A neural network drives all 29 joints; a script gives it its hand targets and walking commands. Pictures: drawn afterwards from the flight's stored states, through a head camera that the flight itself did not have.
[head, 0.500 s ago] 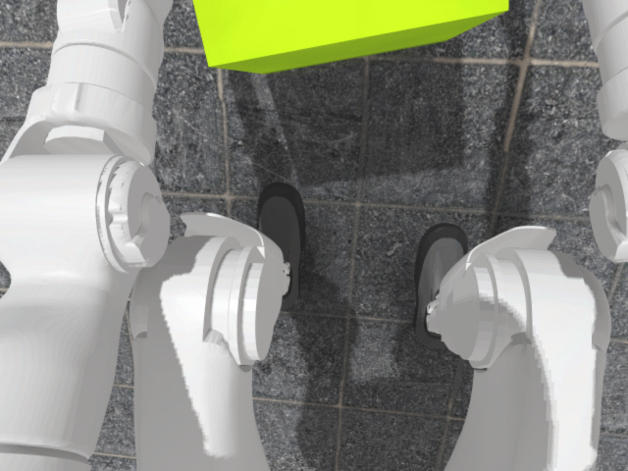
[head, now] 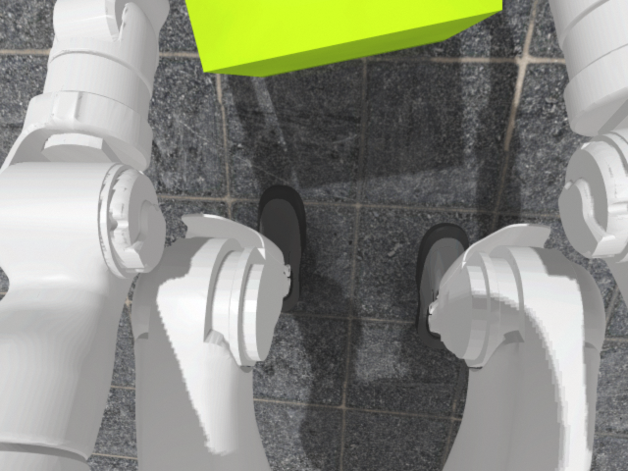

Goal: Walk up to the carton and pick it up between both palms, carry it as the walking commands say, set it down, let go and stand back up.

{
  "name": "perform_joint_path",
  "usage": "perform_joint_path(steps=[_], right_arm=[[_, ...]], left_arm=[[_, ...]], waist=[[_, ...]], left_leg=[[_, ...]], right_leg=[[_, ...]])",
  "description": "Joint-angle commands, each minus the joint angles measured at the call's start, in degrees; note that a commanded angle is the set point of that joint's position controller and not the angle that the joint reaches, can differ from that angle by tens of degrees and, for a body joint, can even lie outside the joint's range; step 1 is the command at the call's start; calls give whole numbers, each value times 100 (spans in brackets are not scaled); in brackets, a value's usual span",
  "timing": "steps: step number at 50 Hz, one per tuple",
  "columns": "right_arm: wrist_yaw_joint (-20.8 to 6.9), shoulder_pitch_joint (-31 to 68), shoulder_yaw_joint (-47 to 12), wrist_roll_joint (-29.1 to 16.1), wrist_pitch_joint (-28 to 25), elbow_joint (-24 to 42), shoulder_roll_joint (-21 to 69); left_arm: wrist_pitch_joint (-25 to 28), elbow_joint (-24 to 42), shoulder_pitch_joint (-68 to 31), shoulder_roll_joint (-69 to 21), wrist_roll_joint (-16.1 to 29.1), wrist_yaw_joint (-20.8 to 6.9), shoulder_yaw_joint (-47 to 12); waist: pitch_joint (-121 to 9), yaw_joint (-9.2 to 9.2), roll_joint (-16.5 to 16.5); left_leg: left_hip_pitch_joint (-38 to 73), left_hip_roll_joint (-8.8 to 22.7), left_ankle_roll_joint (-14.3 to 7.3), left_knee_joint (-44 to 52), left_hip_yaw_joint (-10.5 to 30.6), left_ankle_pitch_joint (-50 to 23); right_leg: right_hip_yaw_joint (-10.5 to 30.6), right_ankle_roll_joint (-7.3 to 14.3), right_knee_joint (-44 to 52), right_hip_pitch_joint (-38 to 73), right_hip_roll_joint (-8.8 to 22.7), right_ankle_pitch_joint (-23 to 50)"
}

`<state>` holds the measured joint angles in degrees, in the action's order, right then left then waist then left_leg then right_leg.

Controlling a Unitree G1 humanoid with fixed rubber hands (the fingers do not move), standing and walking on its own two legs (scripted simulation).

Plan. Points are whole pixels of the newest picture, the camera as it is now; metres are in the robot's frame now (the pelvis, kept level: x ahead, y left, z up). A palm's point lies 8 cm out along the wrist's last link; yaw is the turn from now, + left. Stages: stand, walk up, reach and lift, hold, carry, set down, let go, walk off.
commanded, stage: reach and lift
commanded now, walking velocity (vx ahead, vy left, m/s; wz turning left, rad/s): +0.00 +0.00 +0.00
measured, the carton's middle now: out of the picture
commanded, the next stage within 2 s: none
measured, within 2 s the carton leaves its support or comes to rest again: leaves its support in 0.58 s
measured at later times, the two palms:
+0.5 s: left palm out of the picture +0.54 +0.22 -0.17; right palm out of the picture +0.58 -0.10 -0.17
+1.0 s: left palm out of the picture +0.54 +0.23 -0.12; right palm out of the picture +0.59 -0.09 -0.11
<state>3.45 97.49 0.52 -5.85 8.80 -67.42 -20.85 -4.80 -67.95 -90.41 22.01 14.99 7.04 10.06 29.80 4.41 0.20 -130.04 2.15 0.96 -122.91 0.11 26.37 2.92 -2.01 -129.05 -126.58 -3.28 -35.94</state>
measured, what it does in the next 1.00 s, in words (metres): stands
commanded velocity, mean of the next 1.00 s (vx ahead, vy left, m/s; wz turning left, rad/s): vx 0.00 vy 0.00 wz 0.00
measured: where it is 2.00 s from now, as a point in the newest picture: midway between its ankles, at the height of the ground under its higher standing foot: (358, 286)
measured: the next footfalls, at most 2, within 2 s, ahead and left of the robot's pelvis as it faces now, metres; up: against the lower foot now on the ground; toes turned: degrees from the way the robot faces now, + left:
none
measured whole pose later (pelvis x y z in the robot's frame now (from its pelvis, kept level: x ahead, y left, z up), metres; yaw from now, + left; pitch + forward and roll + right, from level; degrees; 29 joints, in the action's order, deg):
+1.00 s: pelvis -0.01 +0.01 +0.03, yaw -2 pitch +31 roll -1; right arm 4.4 91.4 13.5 1.9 18.1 -52.2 -17.0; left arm -19.8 -45.6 -85.3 15.5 5.4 13.5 17.5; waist 30.0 6.0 -2.7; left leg -123.2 -1.7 2.3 -118.7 2.9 26.7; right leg 2.4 -3.4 -122.6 -118.8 -4.6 -35.0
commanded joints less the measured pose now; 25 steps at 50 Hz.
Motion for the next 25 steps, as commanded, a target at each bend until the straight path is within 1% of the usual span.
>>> perform_joint_path(steps=[1,2,3,4,5,6,7,8,9,10,11,12,13,14,15,16,17,18,19,20,21,22,23,24,25], right_arm=[[-1360,2076,-903,-96,-26,1263,4725],[-1417,2311,-844,-20,23,1401,4771],[-1440,2371,-811,-63,35,1488,4668],[-1486,2329,-894,-86,69,1484,4949],[-1535,2079,-899,-69,110,1495,4966],[-1585,2207,-1047,-176,118,1670,5058],[-1571,2179,-969,-58,144,1648,5100],[-1530,2029,-955,-88,155,1621,4982],[-1583,2389,-1016,-215,116,1789,5123],[-1571,2004,-981,-97,191,1500,5163],[-1596,2011,-955,-93,202,1633,5082],[-1617,1869,-907,-27,229,1431,5344],[-1555,2009,-978,0,188,1775,5424],[-1521,2050,-986,-70,192,1758,5520],[-1517,2069,-946,-68,229,1823,5197],[-1540,2245,-1045,-213,215,2009,5341],[-1550,2491,-1160,-285,171,2314,5058],[-1517,2207,-1066,-96,233,2018,5133],[-1454,2304,-1217,-223,232,2196,5369],[-1420,2541,-1337,-335,214,2853,5323],[-1366,2550,-1381,-384,254,2657,5394],[-1354,2659,-1346,-367,251,2560,5331],[-1412,2492,-1381,-396,263,2517,5406],[-1420,2613,-1252,-316,340,2273,5214],[-1389,2442,-1190,-237,353,2066,5303]], left_arm=[[-106,1497,-3437,-4335,29,-1612,-1150],[-126,1536,-3489,-4515,3,-1621,-1149],[-158,1503,-3545,-4526,14,-1685,-1132],[-180,1493,-3471,-4704,-40,-1662,-1109],[-229,1497,-3185,-4800,21,-1722,-1117],[-223,1622,-3106,-4819,-5,-1754,-992],[-249,1677,-3244,-5084,110,-1770,-1125],[-252,1778,-3180,-4817,114,-1790,-1226],[-259,1827,-3405,-4792,140,-1775,-1204],[-255,1745,-3127,-4784,139,-1772,-1198],[-283,1698,-2966,-4900,-49,-1811,-972],[-287,1971,-3374,-4893,161,-1797,-1193],[-260,1966,-3189,-5000,208,-1757,-1208],[-223,2221,-3354,-4807,238,-1766,-1227],[-295,2068,-3269,-4979,249,-1768,-1297],[-309,2110,-3241,-4915,58,-1730,-1162],[-333,2082,-3311,-4995,174,-1686,-1299],[-324,2334,-3564,-4982,265,-1686,-1315],[-326,2516,-3337,-5140,340,-1630,-1488],[-294,3171,-3727,-5282,440,-1610,-1521],[-305,3261,-3906,-5012,461,-1569,-1576],[-321,3031,-3929,-4825,455,-1548,-1610],[-338,3080,-3954,-4909,445,-1529,-1701],[-435,2855,-4036,-5001,522,-1536,-1667],[-465,2678,-3736,-4922,359,-1558,-1457]], waist=[[-6929,245,-904],[-6965,330,-871],[-6802,306,-843],[-6950,536,-716],[-6725,301,-906],[-6864,593,-929],[-7005,250,-1009],[-6802,342,-885],[-7187,438,-866],[-6977,468,-1071],[-6587,730,-836],[-6978,410,-1009],[-7274,306,-1060],[-7460,413,-1100],[-7423,399,-901],[-7392,705,-919],[-7753,597,-748],[-7957,469,-845],[-8393,424,-792],[-9480,489,-837],[-9418,693,-924],[-9332,592,-987],[-9563,699,-730],[-9186,393,-782],[-8720,576,-790]], left_leg=[[3437,-414,-33,299,-415,-1839],[3580,-542,-81,320,-523,-1784],[3706,-508,-152,308,-405,-1643],[3721,-539,-132,242,-488,-1711],[3568,-491,-170,301,-386,-1690],[3494,-475,-153,280,-443,-1770],[3336,-541,-195,195,-513,-1814],[3314,-529,-134,273,-543,-1802],[3411,-496,-184,222,-488,-1784],[3373,-527,-117,302,-544,-1922],[3474,-510,-100,340,-577,-1945],[3536,-491,-144,311,-495,-1963],[3500,-510,-103,174,-605,-2232],[3246,-563,-130,215,-531,-2104],[3749,-529,-136,308,-471,-2241],[3655,-478,-143,285,-554,-2216],[3947,-505,-163,190,-498,-2365],[4304,-558,-136,212,-488,-2389],[4469,-591,-47,265,-519,-2393],[4548,-601,-30,186,-628,-2805],[4717,-600,-45,309,-541,-2916],[4790,-557,-111,315,-500,-2744],[5101,-573,-64,267,-558,-2727],[4747,-586,-80,378,-521,-2261],[4592,-555,-49,379,-610,-2337]], right_leg=[[-344,268,1178,2470,-134,1751],[-471,254,1132,2358,-204,1609],[-460,246,1096,2134,-187,1423],[-425,282,1018,2160,-181,1405],[-369,336,1165,2157,-193,1489],[-286,313,1134,2406,-149,1588],[-389,298,1121,2265,-220,1653],[-376,330,1100,2462,-203,1760],[-414,319,967,2382,-185,1724],[-446,312,1090,2537,-193,1801],[-321,299,1166,2344,-232,1735],[-429,301,1063,2371,-220,1759],[-388,321,1168,2450,-238,1993],[-391,301,1003,2755,-220,2109],[-491,251,1028,2513,-229,2035],[-374,313,1145,2447,-230,1871],[-429,258,1028,2295,-253,2045],[-492,325,1090,2298,-232,1898],[-513,280,1053,2587,-262,1911],[-440,304,1002,3532,-320,2525],[-493,230,1022,3469,-290,2666],[-578,219,1006,3214,-277,2367],[-593,261,995,3036,-283,2214],[-600,263,1105,2922,-274,1898],[-615,253,1112,2966,-222,1956]])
